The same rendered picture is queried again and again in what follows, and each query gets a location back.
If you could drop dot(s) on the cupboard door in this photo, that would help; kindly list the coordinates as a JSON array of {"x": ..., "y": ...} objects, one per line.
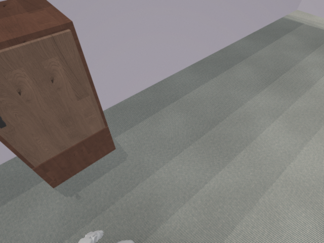
[{"x": 46, "y": 99}]

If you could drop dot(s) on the robot left hand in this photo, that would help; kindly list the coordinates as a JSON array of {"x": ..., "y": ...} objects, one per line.
[{"x": 92, "y": 237}]

